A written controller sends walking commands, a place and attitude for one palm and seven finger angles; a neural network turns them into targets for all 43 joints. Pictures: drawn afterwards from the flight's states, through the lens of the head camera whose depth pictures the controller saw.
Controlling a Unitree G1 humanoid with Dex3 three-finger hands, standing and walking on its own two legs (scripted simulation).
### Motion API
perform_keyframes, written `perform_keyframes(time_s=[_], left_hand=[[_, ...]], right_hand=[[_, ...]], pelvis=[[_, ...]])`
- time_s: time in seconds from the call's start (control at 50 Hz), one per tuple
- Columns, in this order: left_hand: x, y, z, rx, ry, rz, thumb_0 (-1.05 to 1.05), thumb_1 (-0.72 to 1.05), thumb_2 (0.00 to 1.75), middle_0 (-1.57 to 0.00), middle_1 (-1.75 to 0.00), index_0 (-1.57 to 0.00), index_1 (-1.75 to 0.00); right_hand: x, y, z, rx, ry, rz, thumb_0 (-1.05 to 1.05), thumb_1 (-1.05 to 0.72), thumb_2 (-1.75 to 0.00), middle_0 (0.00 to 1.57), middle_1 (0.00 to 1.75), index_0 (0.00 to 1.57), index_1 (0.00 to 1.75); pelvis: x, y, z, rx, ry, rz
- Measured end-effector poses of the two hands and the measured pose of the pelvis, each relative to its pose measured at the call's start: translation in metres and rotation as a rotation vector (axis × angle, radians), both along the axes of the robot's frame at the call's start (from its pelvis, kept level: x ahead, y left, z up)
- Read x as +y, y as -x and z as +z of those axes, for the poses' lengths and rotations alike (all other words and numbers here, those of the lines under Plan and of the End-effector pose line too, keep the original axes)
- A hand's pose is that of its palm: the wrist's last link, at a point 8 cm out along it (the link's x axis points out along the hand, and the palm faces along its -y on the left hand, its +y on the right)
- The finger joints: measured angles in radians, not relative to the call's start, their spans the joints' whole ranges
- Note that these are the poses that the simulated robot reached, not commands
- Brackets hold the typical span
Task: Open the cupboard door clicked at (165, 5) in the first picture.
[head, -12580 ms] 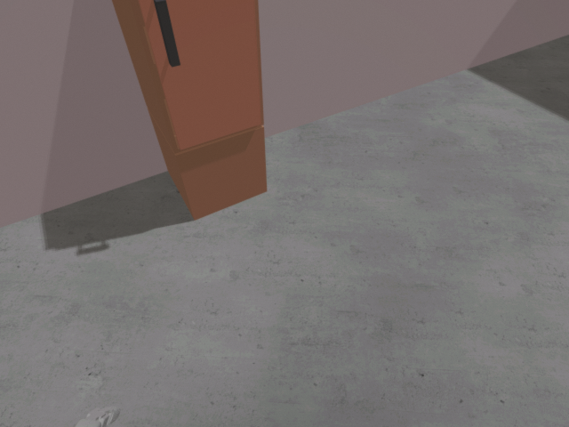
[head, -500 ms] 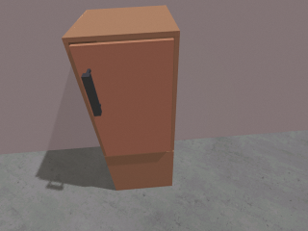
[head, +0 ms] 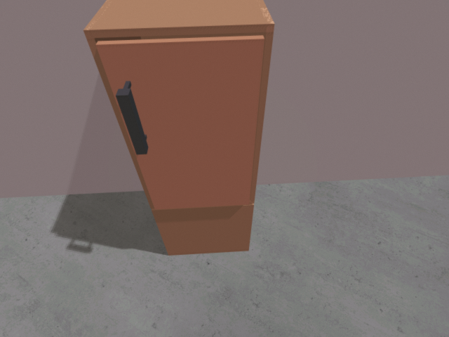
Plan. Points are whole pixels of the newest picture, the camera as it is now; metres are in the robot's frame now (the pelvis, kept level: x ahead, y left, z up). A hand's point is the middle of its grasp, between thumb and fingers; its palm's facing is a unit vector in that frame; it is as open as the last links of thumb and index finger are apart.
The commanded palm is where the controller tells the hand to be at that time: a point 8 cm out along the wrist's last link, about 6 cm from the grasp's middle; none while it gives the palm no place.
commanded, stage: look again from close up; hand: left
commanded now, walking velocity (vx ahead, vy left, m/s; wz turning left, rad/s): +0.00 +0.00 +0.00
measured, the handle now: (135, 118) +0.57 +0.26 +0.08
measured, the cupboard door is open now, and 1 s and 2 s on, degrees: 0 0 0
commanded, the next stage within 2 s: raise the hand with hooked fingers in 0.46 s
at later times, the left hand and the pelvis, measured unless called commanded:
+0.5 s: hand out of the picture +0.02 +0.17 -0.17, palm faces +0.04 -0.98 -0.20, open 7.3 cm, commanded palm none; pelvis +0.03 +0.00 +0.00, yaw +0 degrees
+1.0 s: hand (130, 318) +0.16 +0.18 -0.04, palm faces +0.09 -1.00 +0.02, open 8.6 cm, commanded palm +0.15 +0.26 -0.02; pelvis -0.01 +0.02 -0.06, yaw +1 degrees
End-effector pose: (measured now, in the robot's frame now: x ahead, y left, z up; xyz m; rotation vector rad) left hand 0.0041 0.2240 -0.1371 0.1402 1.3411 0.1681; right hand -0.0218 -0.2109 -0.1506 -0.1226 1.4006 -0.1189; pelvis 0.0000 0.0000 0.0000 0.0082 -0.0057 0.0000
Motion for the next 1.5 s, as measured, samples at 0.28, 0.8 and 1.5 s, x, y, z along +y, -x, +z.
perform_keyframes(time_s=[0.28, 0.8, 1.5], left_hand=[[0.004, -0.018, 0.003, 0.008, -0.020, -0.002, 0.01, 0.94, 0.90, -0.20, -0.30, -0.20, -0.30], [0.020, -0.197, 0.155, -1.164, -0.049, -0.007, 0.03, 0.84, 0.86, -0.21, -0.37, -0.20, -0.36], [0.084, -0.179, 0.170, -1.330, -0.088, -0.025, 0.00, 0.01, 0.52, -0.27, -0.88, -0.26, -0.87]], right_hand=[[0.014, -0.019, -0.003, 0.012, -0.030, 0.002, 0.01, -0.91, -0.90, 0.20, 0.30, 0.20, 0.30], [-0.029, -0.160, 0.042, -0.674, 0.134, 0.063, 0.02, -0.92, -0.90, 0.20, 0.30, 0.20, 0.30], [-0.002, -0.131, 0.027, -0.615, 0.118, 0.116, 0.01, -0.90, -0.90, 0.20, 0.30, 0.21, 0.30]], pelvis=[[0.003, -0.017, 0.002, 0.000, 0.002, 0.003], [0.019, -0.007, -0.017, 0.095, -0.005, 0.020], [0.026, 0.015, -0.044, 0.168, 0.029, 0.022]])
